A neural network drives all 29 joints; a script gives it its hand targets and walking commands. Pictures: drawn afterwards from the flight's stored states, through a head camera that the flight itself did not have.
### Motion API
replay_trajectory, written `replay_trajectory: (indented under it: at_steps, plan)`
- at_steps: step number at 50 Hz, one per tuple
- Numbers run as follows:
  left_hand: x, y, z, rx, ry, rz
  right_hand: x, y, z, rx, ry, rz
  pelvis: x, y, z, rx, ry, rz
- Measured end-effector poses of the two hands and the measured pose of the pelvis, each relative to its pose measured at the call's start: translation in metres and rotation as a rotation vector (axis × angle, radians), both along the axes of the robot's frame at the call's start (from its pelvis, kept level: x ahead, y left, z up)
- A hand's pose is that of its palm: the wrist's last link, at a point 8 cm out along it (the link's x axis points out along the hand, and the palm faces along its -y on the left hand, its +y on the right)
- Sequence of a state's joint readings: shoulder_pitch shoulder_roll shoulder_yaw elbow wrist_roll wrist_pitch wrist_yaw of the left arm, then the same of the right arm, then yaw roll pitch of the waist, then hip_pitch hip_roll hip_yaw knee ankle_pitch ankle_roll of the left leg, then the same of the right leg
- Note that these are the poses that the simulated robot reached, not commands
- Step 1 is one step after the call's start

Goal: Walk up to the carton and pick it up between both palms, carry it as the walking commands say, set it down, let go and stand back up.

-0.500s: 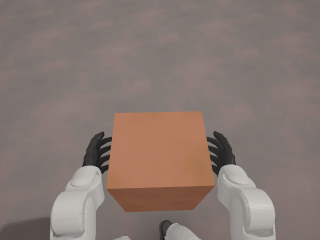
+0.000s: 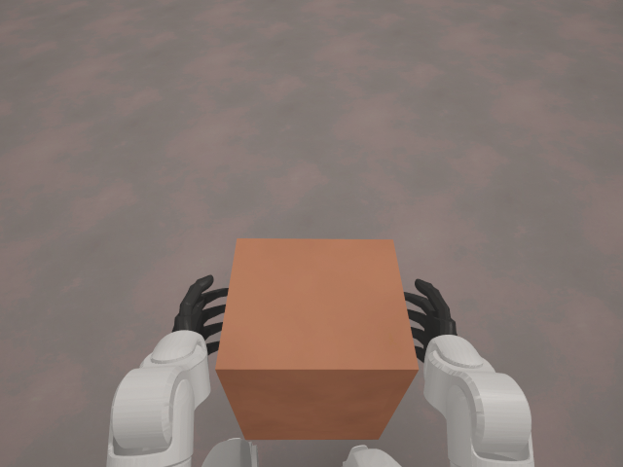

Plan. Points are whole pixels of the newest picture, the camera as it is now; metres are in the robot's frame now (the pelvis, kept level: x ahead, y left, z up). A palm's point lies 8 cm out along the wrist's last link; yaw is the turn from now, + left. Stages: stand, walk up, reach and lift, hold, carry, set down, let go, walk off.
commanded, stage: carry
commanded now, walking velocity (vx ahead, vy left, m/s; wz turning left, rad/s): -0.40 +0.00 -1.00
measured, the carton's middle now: (313, 347) +0.27 -0.01 +0.00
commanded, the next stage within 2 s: none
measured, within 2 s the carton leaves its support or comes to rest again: neither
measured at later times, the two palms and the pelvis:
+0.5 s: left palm out of the picture +0.07 -0.02 +0.10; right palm out of the picture -0.06 -0.27 +0.08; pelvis -0.22 -0.03 -0.01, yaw -30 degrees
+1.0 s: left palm out of the picture -0.16 -0.06 +0.11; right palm out of the picture -0.39 -0.22 +0.11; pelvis -0.42 +0.06 +0.02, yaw -57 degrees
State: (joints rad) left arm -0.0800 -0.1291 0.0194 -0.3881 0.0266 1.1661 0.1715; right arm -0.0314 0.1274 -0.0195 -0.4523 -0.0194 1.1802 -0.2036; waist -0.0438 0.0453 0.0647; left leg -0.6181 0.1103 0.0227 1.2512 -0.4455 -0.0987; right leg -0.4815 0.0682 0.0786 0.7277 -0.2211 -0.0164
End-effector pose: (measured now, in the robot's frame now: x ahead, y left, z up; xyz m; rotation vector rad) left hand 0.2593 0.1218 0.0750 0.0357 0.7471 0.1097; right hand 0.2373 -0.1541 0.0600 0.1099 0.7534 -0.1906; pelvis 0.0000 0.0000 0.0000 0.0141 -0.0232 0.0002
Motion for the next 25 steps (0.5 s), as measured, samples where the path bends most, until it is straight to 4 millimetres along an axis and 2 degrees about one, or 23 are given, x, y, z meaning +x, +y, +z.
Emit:
replay_trajectory:
  at_steps: [5,10,13,20,22,25]
  plan:
    - [-0.027,-0.038,0.012,-0.024,-0.047,-0.117,-0.057,-0.035,0.019,-0.018,-0.048,-0.125,-0.045,-0.006,0.009,0.025,0.027,-0.103]
    - [-0.062,-0.056,0.023,-0.081,-0.116,-0.181,-0.11,-0.048,0.042,-0.078,-0.116,-0.189,-0.09,-0.007,0.01,0.038,0.061,-0.214]
    - [-0.092,-0.065,0.022,-0.114,-0.112,-0.207,-0.147,-0.055,0.049,-0.111,-0.115,-0.214,-0.12,-0.009,0.012,0.032,0.032,-0.282]
    - [-0.151,-0.093,0.034,-0.087,-0.117,-0.286,-0.23,-0.075,0.045,-0.087,-0.117,-0.29,-0.17,-0.019,0.008,-0.013,0.017,-0.429]
    - [-0.165,-0.11,0.034,-0.082,-0.142,-0.318,-0.254,-0.088,0.039,-0.085,-0.141,-0.322,-0.188,-0.026,-0.001,-0.013,0.025,-0.484]
    - [-0.19,-0.144,0.021,-0.056,-0.133,-0.407,-0.299,-0.112,0.02,-0.061,-0.133,-0.41,-0.22,-0.03,-0.013,-0.035,0.03,-0.53]
